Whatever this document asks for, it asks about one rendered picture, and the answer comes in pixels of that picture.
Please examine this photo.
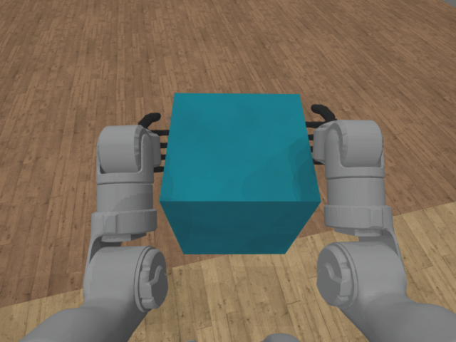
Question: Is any robot left hand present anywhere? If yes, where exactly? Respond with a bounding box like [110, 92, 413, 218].
[138, 113, 170, 172]

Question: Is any carton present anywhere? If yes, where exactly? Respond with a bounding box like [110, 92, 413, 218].
[160, 93, 321, 254]

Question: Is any robot right hand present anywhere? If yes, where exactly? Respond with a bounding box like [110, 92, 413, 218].
[305, 104, 337, 165]

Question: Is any left robot forearm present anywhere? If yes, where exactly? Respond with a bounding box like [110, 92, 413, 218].
[83, 125, 161, 300]

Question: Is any right robot forearm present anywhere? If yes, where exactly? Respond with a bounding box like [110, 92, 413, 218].
[312, 120, 407, 288]

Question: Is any robot left upper arm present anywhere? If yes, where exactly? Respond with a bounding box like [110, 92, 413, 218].
[18, 246, 168, 342]

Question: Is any robot right upper arm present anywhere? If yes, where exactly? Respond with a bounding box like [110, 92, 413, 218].
[316, 241, 456, 342]

